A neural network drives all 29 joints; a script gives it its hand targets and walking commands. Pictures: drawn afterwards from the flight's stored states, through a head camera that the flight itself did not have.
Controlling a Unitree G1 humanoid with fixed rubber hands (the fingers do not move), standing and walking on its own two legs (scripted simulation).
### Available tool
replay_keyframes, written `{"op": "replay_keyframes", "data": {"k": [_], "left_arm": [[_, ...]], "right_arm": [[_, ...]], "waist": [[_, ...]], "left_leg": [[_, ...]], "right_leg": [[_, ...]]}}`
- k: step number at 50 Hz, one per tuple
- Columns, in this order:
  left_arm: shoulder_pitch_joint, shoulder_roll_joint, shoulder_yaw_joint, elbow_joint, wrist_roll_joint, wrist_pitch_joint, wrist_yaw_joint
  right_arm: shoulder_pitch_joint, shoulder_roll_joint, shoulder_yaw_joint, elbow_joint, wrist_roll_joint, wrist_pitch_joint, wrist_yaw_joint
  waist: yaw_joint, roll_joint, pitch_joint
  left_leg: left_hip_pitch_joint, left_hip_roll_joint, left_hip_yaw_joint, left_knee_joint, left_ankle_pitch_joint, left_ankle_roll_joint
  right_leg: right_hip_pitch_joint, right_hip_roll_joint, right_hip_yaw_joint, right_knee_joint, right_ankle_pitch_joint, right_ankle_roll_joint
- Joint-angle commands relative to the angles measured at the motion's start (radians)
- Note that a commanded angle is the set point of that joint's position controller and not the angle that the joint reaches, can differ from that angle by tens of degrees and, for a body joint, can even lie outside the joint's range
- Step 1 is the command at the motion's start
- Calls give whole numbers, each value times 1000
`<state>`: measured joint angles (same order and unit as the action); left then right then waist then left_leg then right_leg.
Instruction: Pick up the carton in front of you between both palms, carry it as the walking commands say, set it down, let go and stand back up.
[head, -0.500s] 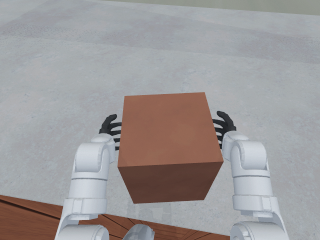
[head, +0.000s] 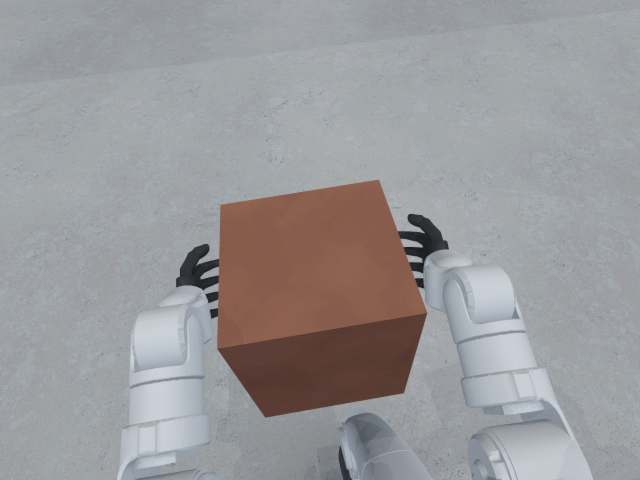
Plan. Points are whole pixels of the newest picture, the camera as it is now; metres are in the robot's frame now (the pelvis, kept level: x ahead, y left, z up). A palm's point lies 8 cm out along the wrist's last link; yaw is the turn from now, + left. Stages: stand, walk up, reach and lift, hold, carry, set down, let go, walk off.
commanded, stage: carry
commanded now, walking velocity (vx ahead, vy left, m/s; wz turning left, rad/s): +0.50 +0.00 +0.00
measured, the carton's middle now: (318, 305) +0.35 -0.06 -0.02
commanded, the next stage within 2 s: none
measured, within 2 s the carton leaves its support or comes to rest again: neither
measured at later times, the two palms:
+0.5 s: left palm (169, 168) +0.77 +0.17 -0.09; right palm (307, 143) +0.77 -0.13 -0.09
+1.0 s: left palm (172, 65) +1.01 +0.14 +0.00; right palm (298, 41) +1.03 -0.16 +0.00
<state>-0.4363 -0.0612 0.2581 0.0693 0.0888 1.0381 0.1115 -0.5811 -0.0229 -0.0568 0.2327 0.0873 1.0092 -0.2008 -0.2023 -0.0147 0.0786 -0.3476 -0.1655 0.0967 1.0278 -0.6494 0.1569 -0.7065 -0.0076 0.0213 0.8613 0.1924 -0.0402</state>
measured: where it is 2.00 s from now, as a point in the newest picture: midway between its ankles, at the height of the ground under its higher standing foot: (262, 204)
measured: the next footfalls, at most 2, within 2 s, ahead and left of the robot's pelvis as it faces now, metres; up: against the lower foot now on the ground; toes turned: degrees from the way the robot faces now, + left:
right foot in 0.10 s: +0.27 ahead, -0.08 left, -0.18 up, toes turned -2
left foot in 0.44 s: +0.59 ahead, +0.12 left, -0.18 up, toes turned +4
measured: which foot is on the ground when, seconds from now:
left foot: down 0.00-0.10, up 0.12-0.42, down 0.44-0.76, up 0.78-1.00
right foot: up 0.00-0.08, down 0.10-0.42, up 0.44-0.74, down 0.76-1.00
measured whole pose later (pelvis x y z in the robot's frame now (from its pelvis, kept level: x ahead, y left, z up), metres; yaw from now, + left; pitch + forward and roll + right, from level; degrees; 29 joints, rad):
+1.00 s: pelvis +0.75 -0.03 -0.09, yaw +1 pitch +5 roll +2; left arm -0.12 -0.13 0.12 -0.27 0.09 1.14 0.11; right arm -0.16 0.14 -0.11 -0.23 -0.10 1.11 -0.09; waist 0.04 -0.03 -0.17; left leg -0.55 0.06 0.11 0.78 -0.32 -0.02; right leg -0.12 -0.05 -0.12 0.28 -0.25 -0.02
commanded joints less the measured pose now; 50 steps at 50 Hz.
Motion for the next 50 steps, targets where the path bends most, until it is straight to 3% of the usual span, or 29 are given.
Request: {"op": "replay_keyframes", "data": {"k": [1,2,3,4,5,6,7,8,9,10,12,16,17,18,19,20,21,22,25,29,32,34,36,37,38,39,42,44,50], "left_arm": [[-722,-907,-730,-199,-347,-62,-182],[-722,-907,-741,-204,-350,-58,-180],[-686,-899,-735,-155,-339,-50,-178],[-666,-886,-731,-131,-344,-46,-178],[-603,-839,-721,-69,-350,-35,-172],[-575,-846,-750,-22,-366,-28,-165],[-562,-937,-810,-53,-390,-35,-167],[-616,-976,-801,-66,-403,-40,-170],[-693,-1025,-846,-118,-473,-51,-179],[-770,-1052,-879,-204,-525,-65,-185],[-810,-1106,-899,-220,-557,-88,-199],[-765,-1111,-932,-210,-567,-113,-205],[-724,-1090,-926,-192,-558,-122,-206],[-664,-1080,-919,-164,-539,-122,-208],[-648,-1058,-911,-164,-528,-124,-210],[-615,-1027,-893,-148,-511,-120,-210],[-570,-1009,-883,-138,-498,-114,-212],[-528,-992,-876,-85,-474,-105,-213],[-529,-1034,-848,-114,-459,-104,-223],[-446,-1034,-822,-123,-405,-95,-209],[-315,-1022,-801,-99,-320,-72,-196],[-292,-1023,-811,-138,-293,-59,-201],[-294,-1017,-816,-173,-286,-37,-209],[-285,-996,-814,-184,-289,-22,-213],[-242,-981,-808,-180,-283,-5,-219],[-237,-988,-818,-208,-278,5,-227],[-298,-1034,-865,-347,-344,30,-244],[-309,-1033,-887,-423,-390,56,-255],[-153,-923,-883,-468,-418,135,-288]], "right_arm": [[-559,1229,618,-191,421,-32,341],[-531,1205,609,-175,394,-31,334],[-506,1182,586,-133,356,-24,328],[-501,1157,566,-137,327,-23,320],[-461,1104,518,-117,290,-14,308],[-402,1041,480,-94,250,-3,299],[-388,1048,465,-126,247,-3,296],[-410,1025,441,-125,218,-4,290],[-410,1019,435,-157,191,-17,288],[-444,999,451,-258,175,-31,283],[-431,1017,461,-276,155,-55,282],[-430,1016,511,-331,145,-99,272],[-428,994,522,-356,142,-107,268],[-384,995,539,-331,136,-105,267],[-374,988,556,-340,136,-105,270],[-353,978,561,-313,139,-101,275],[-320,968,571,-297,146,-100,280],[-272,976,561,-249,134,-95,283],[-351,1057,633,-320,204,-96,293],[-376,1097,687,-374,251,-56,314],[-303,1101,706,-355,276,-18,348],[-265,1104,697,-356,277,0,370],[-239,1092,681,-350,263,26,383],[-215,1100,677,-348,256,41,388],[-171,1096,670,-322,242,57,390],[-172,1112,675,-347,248,64,394],[-154,1142,672,-411,249,78,392],[-118,1128,663,-470,228,88,373],[66,1034,624,-563,124,147,325]], "waist": [[102,97,-459],[159,83,-490],[226,1,-481],[276,-157,-450],[309,-206,-519],[316,-151,-629],[354,-65,-713],[331,153,-689],[310,165,-694],[269,92,-614],[268,73,-569],[282,-111,-548],[267,-143,-554],[199,-134,-574],[157,-97,-612],[155,71,-690],[175,313,-798],[168,235,-862],[157,96,-682],[158,112,-601],[173,162,-561],[190,125,-561],[216,9,-565],[219,-172,-560],[228,-264,-543],[228,-196,-497],[225,-60,-407],[221,-107,-380],[219,-171,-344]], "left_leg": [[34,121,-156,126,484,-43],[-20,131,-122,266,610,-71],[-117,132,-100,440,564,-107],[-356,81,-81,708,69,-142],[-738,62,-127,884,-160,-158],[-884,113,-210,831,-119,-147],[-963,161,-295,727,-60,-130],[-898,212,-238,563,74,-120],[-782,218,-190,411,146,-127],[-690,230,-177,316,184,-146],[-519,237,-160,187,291,-136],[-247,164,-25,-256,546,-91],[-140,125,34,-356,583,-81],[32,109,67,-490,670,-88],[260,167,18,-517,775,-57],[545,349,-198,-490,1081,18],[794,619,-616,-488,1357,177],[852,598,-699,-535,1224,201],[729,536,-541,-600,1020,128],[531,457,-315,-653,1044,2],[413,371,-116,-648,1012,-83],[262,311,-15,-553,860,-128],[33,274,14,-388,627,-178],[-140,220,18,-225,337,-190],[-307,194,-19,-66,49,-168],[-400,204,-51,2,8,-154],[-410,267,-70,-23,172,-160],[-384,261,-34,-142,265,-171],[-218,198,84,-455,492,-171]], "right_leg": [[480,75,-163,-416,324,-9],[633,40,-139,-507,360,-34],[758,-23,-71,-541,364,-72],[924,-144,51,-518,535,-129],[1266,-310,258,-195,924,-220],[1387,-425,487,-102,813,-325],[1440,-402,537,-121,505,-358],[1334,-363,486,-161,302,-292],[1159,-327,424,-174,266,-272],[983,-331,464,-264,172,-292],[748,-331,448,-331,100,-282],[645,-123,106,-307,225,-154],[640,-92,30,-243,325,-127],[612,-91,-35,-180,389,-78],[502,-101,-63,-31,324,-27],[278,-66,-91,180,-44,40],[19,61,-58,474,-759,94],[-22,47,23,567,-796,59],[-134,-50,19,342,-711,53],[125,-24,-47,-182,-620,81],[387,58,-175,-481,-272,89],[635,16,-190,-543,-142,70],[837,-143,-5,-493,-210,-19],[923,-305,230,-491,-136,-99],[985,-400,373,-527,-161,-181],[978,-437,423,-566,-225,-202],[831,-366,275,-638,-204,-143],[802,-318,172,-658,-142,-93],[759,-243,-33,-646,4,-55]]}}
